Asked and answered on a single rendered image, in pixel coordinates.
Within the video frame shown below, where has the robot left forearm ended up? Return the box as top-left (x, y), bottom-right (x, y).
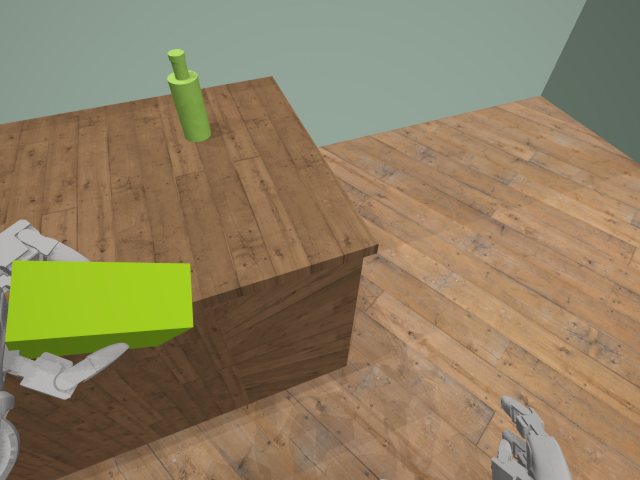
top-left (0, 391), bottom-right (20, 480)

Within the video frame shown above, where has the right robot hand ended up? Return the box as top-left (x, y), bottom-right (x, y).
top-left (491, 396), bottom-right (572, 480)

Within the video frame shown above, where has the table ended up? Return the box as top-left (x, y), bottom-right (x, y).
top-left (0, 76), bottom-right (379, 480)

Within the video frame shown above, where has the left robot hand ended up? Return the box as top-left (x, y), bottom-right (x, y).
top-left (0, 220), bottom-right (130, 400)

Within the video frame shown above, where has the sponge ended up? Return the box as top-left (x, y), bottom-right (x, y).
top-left (5, 260), bottom-right (193, 359)

